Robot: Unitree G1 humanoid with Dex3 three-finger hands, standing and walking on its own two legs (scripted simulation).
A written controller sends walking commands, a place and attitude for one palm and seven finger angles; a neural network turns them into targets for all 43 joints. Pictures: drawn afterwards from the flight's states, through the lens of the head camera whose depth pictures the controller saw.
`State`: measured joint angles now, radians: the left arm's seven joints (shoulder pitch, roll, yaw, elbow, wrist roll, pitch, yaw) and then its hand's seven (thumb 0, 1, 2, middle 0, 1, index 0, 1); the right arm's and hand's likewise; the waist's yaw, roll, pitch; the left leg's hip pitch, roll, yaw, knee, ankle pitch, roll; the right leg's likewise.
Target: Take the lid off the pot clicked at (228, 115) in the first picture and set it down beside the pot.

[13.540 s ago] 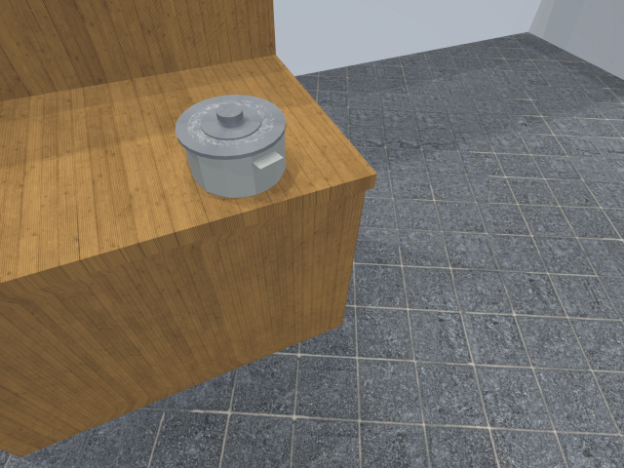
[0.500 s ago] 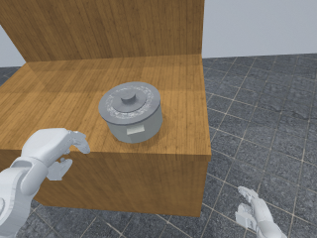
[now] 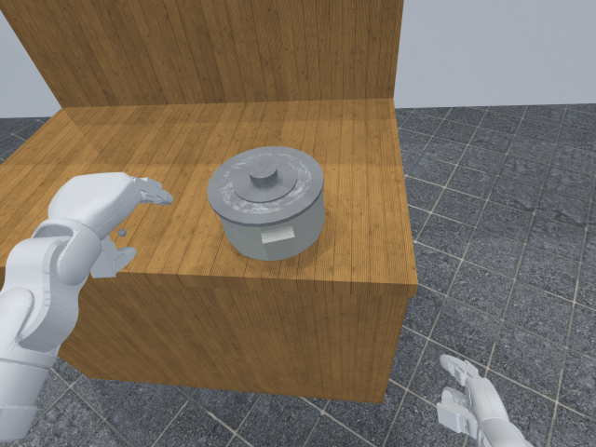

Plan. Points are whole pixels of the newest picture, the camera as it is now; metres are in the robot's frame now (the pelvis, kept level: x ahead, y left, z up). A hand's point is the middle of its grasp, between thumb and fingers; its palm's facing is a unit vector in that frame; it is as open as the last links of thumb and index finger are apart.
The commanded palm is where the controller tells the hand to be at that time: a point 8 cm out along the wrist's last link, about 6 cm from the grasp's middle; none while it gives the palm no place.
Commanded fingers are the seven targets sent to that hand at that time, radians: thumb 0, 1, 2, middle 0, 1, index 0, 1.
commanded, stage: move the open hand above the knob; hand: left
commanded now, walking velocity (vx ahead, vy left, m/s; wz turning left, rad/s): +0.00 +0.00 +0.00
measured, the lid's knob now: (263, 172) +0.52 +0.12 +0.09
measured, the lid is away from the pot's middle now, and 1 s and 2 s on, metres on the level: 0.00 0.00 0.00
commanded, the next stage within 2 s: none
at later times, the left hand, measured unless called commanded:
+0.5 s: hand (188, 206) +0.37 +0.19 +0.15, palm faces -0.12 +0.02 -0.99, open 9.8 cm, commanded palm +0.34 +0.19 +0.22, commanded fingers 0.00 -0.30 1.48 -0.86 -0.08 -0.86 -0.08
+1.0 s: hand (218, 186) +0.42 +0.16 +0.14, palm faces -0.25 -0.04 -0.97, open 9.9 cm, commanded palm +0.41 +0.16 +0.22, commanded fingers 0.00 -0.30 1.48 -0.86 -0.08 -0.86 -0.08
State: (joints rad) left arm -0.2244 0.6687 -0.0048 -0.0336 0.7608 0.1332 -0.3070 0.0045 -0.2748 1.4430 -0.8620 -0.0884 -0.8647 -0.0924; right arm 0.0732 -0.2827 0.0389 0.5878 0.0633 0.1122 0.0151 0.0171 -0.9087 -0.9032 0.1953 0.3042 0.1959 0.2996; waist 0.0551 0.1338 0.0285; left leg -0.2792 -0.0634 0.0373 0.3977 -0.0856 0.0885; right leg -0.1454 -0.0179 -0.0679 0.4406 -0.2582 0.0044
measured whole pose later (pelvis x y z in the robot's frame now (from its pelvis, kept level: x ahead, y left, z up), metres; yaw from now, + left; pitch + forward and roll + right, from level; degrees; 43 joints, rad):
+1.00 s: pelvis +0.03 -0.04 +0.00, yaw +0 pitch +1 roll +1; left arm -0.59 0.59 -0.21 0.31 0.81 0.25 -0.41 0.00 -0.29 1.48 -0.86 -0.08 -0.86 -0.09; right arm 0.12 -0.32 0.03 0.60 0.09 0.15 0.02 0.02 -0.91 -0.90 0.19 0.30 0.19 0.30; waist -0.01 0.11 0.00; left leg -0.31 -0.04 0.02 0.45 -0.16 0.04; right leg -0.17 0.01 -0.07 0.48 -0.33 -0.04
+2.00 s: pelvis +0.04 -0.03 +0.00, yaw +0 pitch +3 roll +0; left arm -0.91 0.48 -0.29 0.65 0.85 0.21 -0.36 0.00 -0.29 1.48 -0.87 -0.08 -0.87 -0.09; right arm 0.18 -0.30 0.02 0.67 0.09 0.14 0.01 0.01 -0.91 -0.90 0.19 0.30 0.19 0.30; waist -0.05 0.08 -0.01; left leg -0.35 -0.05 0.03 0.46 -0.16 0.06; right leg -0.22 0.00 -0.06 0.49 -0.33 -0.02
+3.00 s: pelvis +0.03 -0.03 +0.00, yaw +0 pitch +3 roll +0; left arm -0.95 0.47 -0.32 0.69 0.86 0.27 -0.36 0.00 -0.29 1.48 -0.87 -0.08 -0.87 -0.09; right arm 0.11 -0.28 0.04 0.65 0.10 0.17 0.01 0.01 -0.91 -0.90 0.19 0.30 0.20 0.30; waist -0.03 0.07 -0.02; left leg -0.36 -0.05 0.02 0.46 -0.16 0.05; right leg -0.22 0.00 -0.08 0.50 -0.33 -0.03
